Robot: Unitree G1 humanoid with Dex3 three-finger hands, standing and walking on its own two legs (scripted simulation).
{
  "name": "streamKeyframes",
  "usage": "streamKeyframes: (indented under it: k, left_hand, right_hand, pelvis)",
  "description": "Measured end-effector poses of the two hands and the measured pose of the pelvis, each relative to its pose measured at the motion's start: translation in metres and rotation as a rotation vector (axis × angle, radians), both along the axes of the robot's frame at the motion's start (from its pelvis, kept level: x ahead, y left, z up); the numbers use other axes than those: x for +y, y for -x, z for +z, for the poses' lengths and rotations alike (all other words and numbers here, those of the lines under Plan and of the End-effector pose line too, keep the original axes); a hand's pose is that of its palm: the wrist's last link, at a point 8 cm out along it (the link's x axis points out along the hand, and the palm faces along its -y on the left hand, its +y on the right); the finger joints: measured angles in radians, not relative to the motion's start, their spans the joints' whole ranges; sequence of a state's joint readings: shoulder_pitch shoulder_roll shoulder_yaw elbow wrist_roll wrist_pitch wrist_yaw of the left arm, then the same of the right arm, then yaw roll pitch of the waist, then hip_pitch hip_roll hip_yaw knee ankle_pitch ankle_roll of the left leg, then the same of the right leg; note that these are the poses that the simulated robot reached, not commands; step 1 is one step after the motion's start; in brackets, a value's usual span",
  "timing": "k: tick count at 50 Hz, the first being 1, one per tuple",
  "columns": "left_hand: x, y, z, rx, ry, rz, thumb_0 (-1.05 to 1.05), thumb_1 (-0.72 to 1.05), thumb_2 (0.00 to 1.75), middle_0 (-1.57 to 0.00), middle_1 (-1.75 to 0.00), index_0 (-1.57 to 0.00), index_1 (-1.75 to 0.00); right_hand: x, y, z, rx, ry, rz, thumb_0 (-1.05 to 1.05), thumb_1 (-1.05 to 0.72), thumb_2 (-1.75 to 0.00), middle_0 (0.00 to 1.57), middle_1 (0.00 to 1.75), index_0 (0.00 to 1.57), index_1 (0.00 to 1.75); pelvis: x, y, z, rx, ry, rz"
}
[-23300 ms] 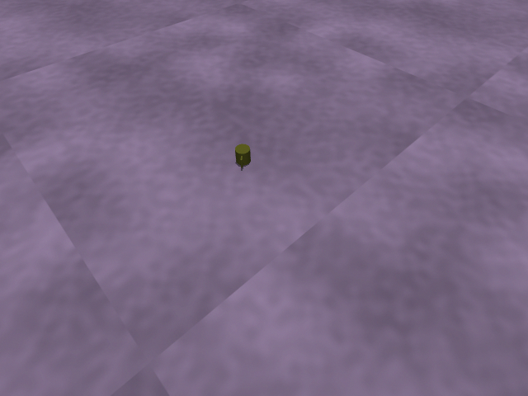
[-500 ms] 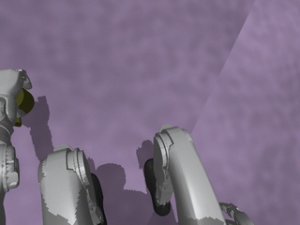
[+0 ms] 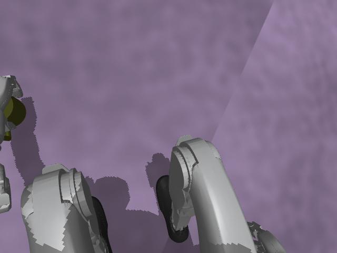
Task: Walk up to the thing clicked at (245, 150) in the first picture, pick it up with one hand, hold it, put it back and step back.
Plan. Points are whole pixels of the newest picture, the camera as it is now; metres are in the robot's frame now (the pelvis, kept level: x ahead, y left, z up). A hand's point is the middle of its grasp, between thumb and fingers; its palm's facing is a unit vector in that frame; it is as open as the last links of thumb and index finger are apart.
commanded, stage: rest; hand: left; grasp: from above
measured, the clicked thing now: (0, 116) +0.44 +0.31 -0.24
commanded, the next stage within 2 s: open in 0.76 s
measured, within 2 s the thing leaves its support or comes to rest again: rests again in 0.36 s
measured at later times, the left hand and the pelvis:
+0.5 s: hand (8, 108) +0.46 +0.30 -0.24, palm faces -0.46 -0.12 -0.88, open 9.3 cm; pelvis +0.01 +0.00 -0.02, yaw -3 degrees
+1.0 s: hand (7, 108) +0.46 +0.30 -0.24, palm faces -0.48 -0.11 -0.87, open 9.5 cm; pelvis +0.00 +0.00 -0.02, yaw -4 degrees
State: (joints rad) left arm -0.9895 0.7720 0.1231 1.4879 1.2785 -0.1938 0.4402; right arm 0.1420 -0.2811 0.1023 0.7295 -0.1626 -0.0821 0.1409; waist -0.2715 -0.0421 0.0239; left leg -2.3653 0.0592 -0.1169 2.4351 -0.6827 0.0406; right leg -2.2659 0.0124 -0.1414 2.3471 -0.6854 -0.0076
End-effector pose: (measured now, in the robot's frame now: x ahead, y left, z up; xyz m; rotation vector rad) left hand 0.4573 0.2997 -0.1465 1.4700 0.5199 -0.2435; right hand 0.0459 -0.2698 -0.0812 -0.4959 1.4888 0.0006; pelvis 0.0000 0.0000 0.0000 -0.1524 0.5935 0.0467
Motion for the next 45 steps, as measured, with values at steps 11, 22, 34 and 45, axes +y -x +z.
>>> streamKeyframes:
  k: [11, 22, 34, 45]
  left_hand:
    - [0.004, -0.004, -0.018, 0.030, -0.014, 0.026, -0.03, -0.09, 0.67, -0.50, -0.78, -0.75, -0.80]
    - [-0.002, -0.010, -0.038, 0.024, 0.022, 0.006, -0.03, -0.09, 0.67, -0.51, -0.79, -0.76, -0.81]
    - [0.002, -0.011, -0.039, 0.012, 0.013, 0.028, -0.03, -0.08, 0.66, -0.49, -0.79, -0.77, -0.82]
    - [0.002, -0.012, -0.039, 0.020, 0.013, 0.026, -0.03, -0.08, 0.66, -0.49, -0.79, -0.77, -0.82]
  right_hand:
    - [0.009, 0.001, -0.009, 0.003, -0.027, 0.020, 0.00, -0.91, -0.90, 0.21, 0.30, 0.20, 0.30]
    - [0.009, 0.009, -0.004, 0.041, -0.030, 0.048, 0.00, -0.91, -0.90, 0.21, 0.30, 0.20, 0.30]
    - [0.011, 0.009, 0.001, 0.010, -0.029, 0.079, 0.00, -0.91, -0.90, 0.21, 0.30, 0.20, 0.30]
    - [0.015, 0.009, 0.004, -0.012, -0.035, 0.110, 0.00, -0.91, -0.90, 0.21, 0.30, 0.20, 0.30]
  pelvis:
    - [0.001, -0.002, -0.010, -0.006, 0.010, -0.009]
    - [0.001, -0.005, -0.015, -0.024, 0.027, -0.020]
    - [0.003, -0.002, -0.018, -0.047, 0.041, -0.030]
    - [0.003, 0.000, -0.020, -0.066, 0.047, -0.033]
